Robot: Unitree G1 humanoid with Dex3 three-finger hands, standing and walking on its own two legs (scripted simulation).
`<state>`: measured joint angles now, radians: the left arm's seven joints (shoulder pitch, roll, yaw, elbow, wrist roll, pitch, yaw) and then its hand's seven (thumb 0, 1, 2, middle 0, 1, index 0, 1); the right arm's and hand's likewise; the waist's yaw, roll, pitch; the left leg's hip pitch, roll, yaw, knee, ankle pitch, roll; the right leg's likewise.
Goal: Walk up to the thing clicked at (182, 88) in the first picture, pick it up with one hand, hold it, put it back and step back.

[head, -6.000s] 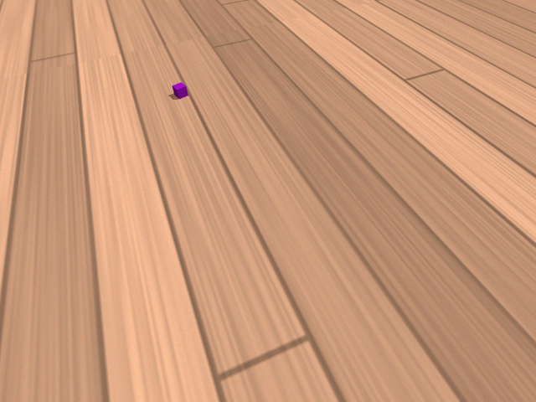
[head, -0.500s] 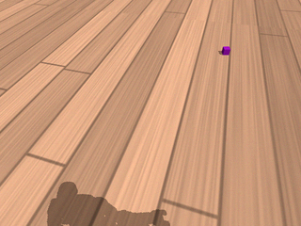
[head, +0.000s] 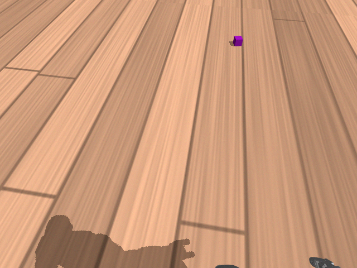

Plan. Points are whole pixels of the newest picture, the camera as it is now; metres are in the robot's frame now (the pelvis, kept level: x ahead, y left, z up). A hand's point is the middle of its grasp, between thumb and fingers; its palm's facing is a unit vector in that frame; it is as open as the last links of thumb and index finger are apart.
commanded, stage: walk up
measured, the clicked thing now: (237, 41) +2.19 -0.61 -0.74
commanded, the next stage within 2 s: stand in 1.46 s
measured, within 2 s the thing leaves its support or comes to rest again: neither
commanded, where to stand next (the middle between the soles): +0.06 +0.00 m, yaw -16 degrees
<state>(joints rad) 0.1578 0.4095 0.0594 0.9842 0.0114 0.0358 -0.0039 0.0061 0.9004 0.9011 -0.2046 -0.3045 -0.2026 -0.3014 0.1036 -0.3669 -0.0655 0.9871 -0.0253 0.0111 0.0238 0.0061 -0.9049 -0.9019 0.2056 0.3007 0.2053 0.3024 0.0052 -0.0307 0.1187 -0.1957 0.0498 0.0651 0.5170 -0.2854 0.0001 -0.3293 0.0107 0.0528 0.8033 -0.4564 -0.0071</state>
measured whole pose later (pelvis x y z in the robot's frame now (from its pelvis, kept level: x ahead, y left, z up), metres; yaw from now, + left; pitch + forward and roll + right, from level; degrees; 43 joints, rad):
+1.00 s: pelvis -0.01 -0.01 +0.00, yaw -15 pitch -3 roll +0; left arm 0.18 0.34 0.01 0.97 0.01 -0.03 0.00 0.01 0.90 0.90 -0.21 -0.30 -0.21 -0.30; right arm 0.14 -0.39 -0.04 0.96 -0.01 0.02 0.02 0.01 -0.91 -0.90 0.20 0.30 0.20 0.30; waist -0.01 0.05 0.11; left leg -0.20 0.03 -0.01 0.54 -0.29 -0.01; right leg -0.22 0.02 0.06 0.56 -0.29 0.00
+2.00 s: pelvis -0.01 +0.00 +0.01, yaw -15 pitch -2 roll +0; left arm 0.11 0.35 0.00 1.13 0.01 -0.02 -0.01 0.01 0.90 0.90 -0.20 -0.30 -0.20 -0.30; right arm 0.10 -0.35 -0.02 1.14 -0.01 0.00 0.02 0.01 -0.91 -0.90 0.21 0.30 0.20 0.30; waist -0.01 0.00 0.05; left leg -0.10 0.02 0.01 0.32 -0.18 -0.02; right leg -0.12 0.00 0.07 0.32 -0.16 0.02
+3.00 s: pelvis +0.01 -0.01 +0.01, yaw -15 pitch -2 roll +0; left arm 0.11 0.35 0.00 1.12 0.01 -0.01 0.00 0.01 0.90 0.90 -0.20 -0.30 -0.20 -0.30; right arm 0.10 -0.35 -0.01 1.13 0.00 0.00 0.01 0.01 -0.91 -0.90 0.21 0.30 0.20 0.30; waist 0.00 0.00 0.06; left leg -0.09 0.02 0.00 0.31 -0.19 -0.02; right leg -0.11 0.00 0.06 0.32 -0.19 0.02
